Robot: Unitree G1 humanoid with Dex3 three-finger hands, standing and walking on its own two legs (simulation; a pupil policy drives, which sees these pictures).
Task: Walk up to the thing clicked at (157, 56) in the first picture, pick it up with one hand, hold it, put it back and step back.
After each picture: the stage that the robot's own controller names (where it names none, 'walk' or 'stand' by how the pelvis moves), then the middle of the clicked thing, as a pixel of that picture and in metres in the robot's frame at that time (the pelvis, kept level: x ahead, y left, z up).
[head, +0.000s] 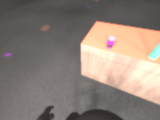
stand; out of the picture +0.69 -0.53 +0.05
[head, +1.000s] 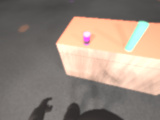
sink last; (134, 38) +0.69 -0.29 +0.08
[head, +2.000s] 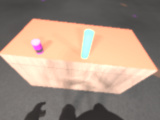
sink last; (86, 45) +0.55 +0.09 +0.08
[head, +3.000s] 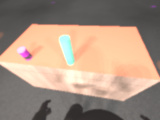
stand; (68, 52) +0.45 +0.22 +0.08
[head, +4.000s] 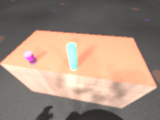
stand; (72, 58) +0.45 +0.18 +0.05
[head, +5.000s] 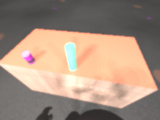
stand; (71, 58) +0.44 +0.19 +0.05
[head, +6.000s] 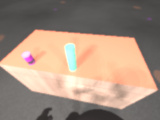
stand; (71, 59) +0.43 +0.19 +0.05
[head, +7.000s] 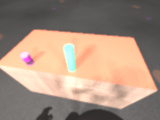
stand; (70, 59) +0.43 +0.20 +0.05
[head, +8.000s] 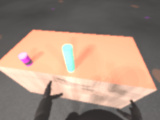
rise first; (69, 59) +0.42 +0.21 +0.05
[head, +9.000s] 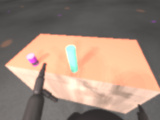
go down; (72, 60) +0.43 +0.21 +0.05
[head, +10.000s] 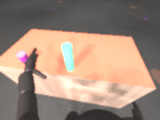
go down; (68, 58) +0.43 +0.20 +0.06
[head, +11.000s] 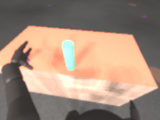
go down; (69, 57) +0.43 +0.19 +0.07
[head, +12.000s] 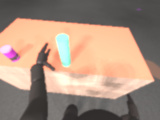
close in; (64, 52) +0.43 +0.20 +0.09
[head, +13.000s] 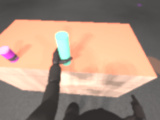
close; (64, 51) +0.43 +0.20 +0.11
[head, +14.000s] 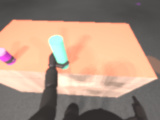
lift; (60, 55) +0.40 +0.21 +0.11
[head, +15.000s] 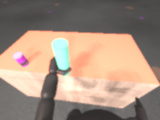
lift; (63, 60) +0.32 +0.19 +0.18
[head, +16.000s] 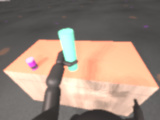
hold; (70, 52) +0.34 +0.16 +0.25
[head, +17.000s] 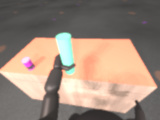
hold; (67, 56) +0.33 +0.17 +0.21
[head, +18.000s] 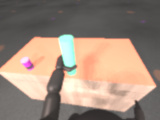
crouch; (69, 57) +0.33 +0.16 +0.20
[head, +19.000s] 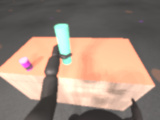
crouch; (64, 46) +0.40 +0.20 +0.23
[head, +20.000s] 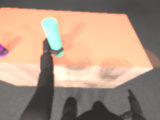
lower; (55, 40) +0.48 +0.23 +0.12
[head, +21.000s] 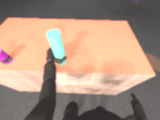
lower; (58, 50) +0.43 +0.22 +0.12
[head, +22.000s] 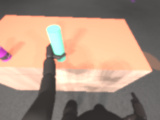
lower; (58, 46) +0.46 +0.22 +0.12
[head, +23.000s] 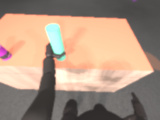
lower; (57, 45) +0.46 +0.22 +0.12
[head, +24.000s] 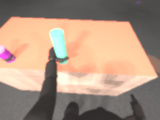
draw back; (60, 49) +0.44 +0.21 +0.11
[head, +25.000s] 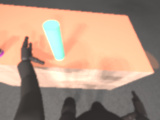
rise; (56, 44) +0.44 +0.22 +0.12
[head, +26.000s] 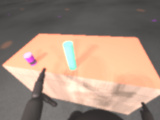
sink last; (70, 57) +0.44 +0.22 +0.09
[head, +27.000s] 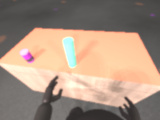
stand; (70, 54) +0.44 +0.21 +0.09
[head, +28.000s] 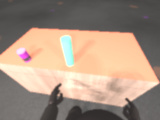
stand; (68, 52) +0.46 +0.21 +0.10
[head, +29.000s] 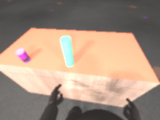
stand; (68, 53) +0.45 +0.21 +0.10
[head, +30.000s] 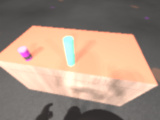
stand; (70, 52) +0.46 +0.21 +0.08
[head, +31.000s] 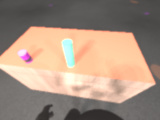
walk; (69, 54) +0.45 +0.21 +0.05
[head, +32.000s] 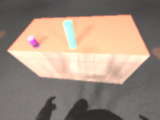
walk; (70, 36) +0.63 +0.24 +0.06
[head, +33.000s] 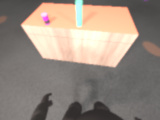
walk; (79, 14) +0.96 +0.22 +0.07
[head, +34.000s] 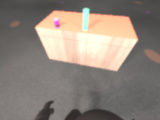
stand; (85, 20) +1.06 +0.18 +0.06
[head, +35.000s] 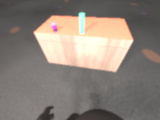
stand; (82, 24) +1.06 +0.21 +0.04
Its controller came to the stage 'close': yes
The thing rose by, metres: 0.21
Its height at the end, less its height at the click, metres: +0.00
